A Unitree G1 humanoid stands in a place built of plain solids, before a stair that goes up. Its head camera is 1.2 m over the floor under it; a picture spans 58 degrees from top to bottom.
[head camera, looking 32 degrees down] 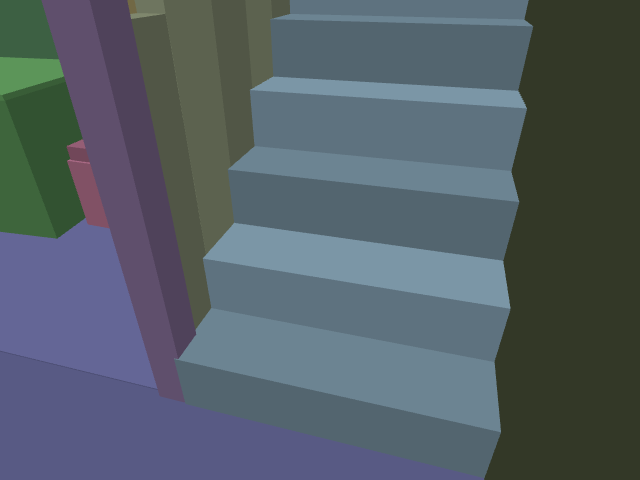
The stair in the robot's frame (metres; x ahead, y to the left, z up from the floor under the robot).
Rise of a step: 0.21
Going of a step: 0.24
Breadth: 0.93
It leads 15 degrees to the right of straight ahead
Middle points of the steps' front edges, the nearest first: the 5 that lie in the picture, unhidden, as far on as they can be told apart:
0.79 -0.01 0.21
1.02 -0.07 0.42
1.25 -0.13 0.63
1.48 -0.20 0.83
1.71 -0.26 1.04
